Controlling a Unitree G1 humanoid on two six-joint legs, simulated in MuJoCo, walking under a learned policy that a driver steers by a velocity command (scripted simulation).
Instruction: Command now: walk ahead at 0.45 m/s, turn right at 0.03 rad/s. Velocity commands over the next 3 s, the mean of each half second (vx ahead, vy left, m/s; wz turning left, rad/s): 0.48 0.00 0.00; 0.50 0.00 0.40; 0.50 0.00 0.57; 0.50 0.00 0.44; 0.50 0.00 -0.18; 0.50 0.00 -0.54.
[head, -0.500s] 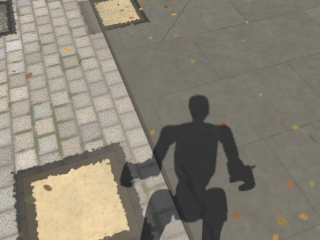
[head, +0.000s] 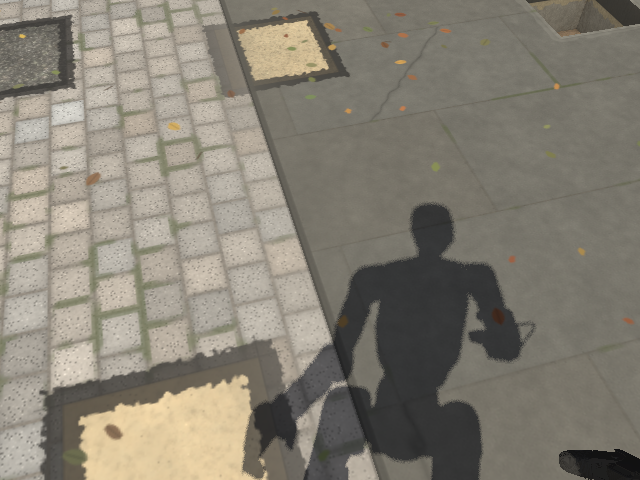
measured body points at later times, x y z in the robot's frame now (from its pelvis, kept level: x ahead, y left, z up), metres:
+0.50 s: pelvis +0.27 +0.01 +0.00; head +0.31 +0.01 +0.45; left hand +0.50 +0.23 -0.07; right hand +0.26 -0.28 -0.12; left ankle +0.11 +0.11 -0.72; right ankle +0.44 -0.11 -0.71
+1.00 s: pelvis +0.55 +0.03 +0.01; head +0.57 +0.05 +0.45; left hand +0.51 +0.32 -0.12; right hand +0.80 -0.16 -0.08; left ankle +0.68 +0.19 -0.70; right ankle +0.44 -0.11 -0.72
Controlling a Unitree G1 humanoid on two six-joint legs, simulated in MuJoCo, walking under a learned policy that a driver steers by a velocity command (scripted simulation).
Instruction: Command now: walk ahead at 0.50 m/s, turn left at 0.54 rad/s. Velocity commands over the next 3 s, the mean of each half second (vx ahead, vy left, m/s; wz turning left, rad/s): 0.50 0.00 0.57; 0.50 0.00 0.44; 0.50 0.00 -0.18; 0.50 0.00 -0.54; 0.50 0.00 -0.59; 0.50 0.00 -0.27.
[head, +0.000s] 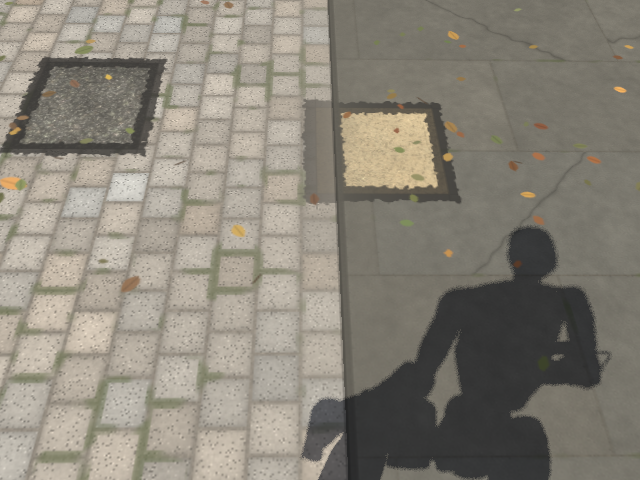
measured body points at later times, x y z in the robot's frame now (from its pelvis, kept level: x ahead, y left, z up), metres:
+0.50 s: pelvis +0.29 +0.03 +0.01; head +0.31 +0.06 +0.46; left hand +0.45 +0.32 -0.07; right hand +0.41 -0.24 -0.09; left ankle +0.17 +0.10 -0.73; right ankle +0.49 -0.06 -0.70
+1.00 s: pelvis +0.54 +0.12 +0.01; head +0.56 +0.14 +0.45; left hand +0.38 +0.35 -0.12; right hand +0.85 +0.05 -0.06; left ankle +0.60 +0.31 -0.70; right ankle +0.49 -0.05 -0.73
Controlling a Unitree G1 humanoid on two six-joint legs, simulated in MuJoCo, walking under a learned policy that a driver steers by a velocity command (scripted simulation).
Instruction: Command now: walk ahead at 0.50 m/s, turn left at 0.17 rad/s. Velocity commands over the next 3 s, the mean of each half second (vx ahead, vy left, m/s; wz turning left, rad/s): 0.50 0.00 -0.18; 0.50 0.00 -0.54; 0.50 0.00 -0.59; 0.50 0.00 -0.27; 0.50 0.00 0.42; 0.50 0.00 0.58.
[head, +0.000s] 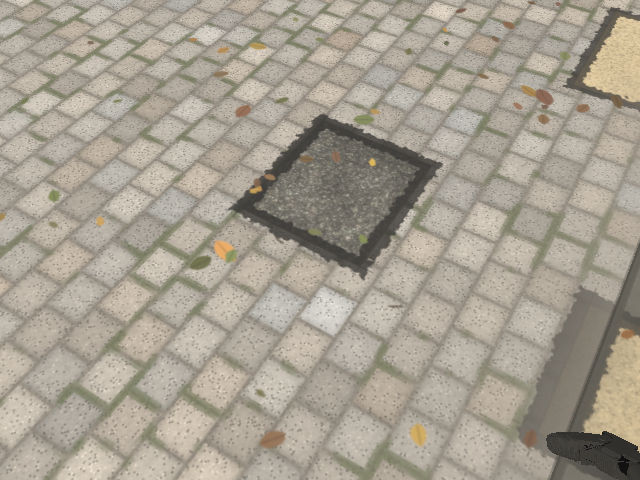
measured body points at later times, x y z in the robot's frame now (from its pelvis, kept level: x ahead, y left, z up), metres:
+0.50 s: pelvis +0.27 +0.02 +0.00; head +0.30 +0.01 +0.45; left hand +0.48 +0.24 -0.11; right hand +0.27 -0.27 -0.12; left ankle +0.16 +0.13 -0.74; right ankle +0.43 -0.14 -0.70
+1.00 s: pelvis +0.55 -0.06 +0.00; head +0.58 -0.09 +0.45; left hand +0.73 +0.18 -0.10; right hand +0.66 -0.38 -0.08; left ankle +0.78 +0.01 -0.70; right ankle +0.44 -0.12 -0.74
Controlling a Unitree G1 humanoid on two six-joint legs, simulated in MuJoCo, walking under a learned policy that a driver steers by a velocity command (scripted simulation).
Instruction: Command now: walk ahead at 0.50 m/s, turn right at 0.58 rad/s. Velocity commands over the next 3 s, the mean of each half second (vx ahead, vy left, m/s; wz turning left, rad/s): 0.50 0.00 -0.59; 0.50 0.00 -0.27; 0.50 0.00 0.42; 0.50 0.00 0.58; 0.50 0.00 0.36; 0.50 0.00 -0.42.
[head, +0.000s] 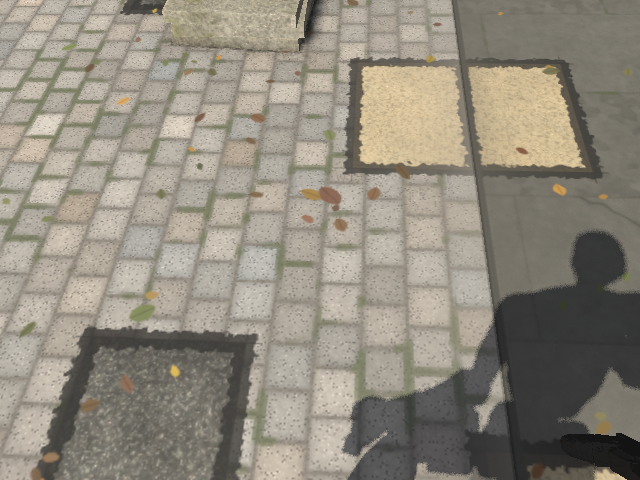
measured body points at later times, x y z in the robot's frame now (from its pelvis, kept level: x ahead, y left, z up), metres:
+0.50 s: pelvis +0.26 +0.01 +0.00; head +0.29 -0.01 +0.45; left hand +0.55 +0.17 -0.08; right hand +0.19 -0.28 -0.13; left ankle +0.18 +0.15 -0.74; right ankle +0.38 -0.18 -0.70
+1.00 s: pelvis +0.52 -0.12 +0.00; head +0.54 -0.14 +0.45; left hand +0.69 +0.11 -0.11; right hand +0.58 -0.42 -0.10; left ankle +0.76 -0.06 -0.69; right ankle +0.40 -0.16 -0.74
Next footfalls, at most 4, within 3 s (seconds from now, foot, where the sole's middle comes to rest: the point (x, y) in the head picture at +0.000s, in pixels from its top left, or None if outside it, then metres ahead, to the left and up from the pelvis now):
0.08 left None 0.22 0.14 -0.78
0.60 right None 0.44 -0.18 -0.78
1.14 left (419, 328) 0.82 -0.11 -0.78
1.62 right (521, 259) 1.03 -0.37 -0.78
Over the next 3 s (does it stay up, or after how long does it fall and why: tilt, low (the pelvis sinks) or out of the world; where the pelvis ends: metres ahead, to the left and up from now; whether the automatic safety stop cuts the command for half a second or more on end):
stays up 1.65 -0.11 0.00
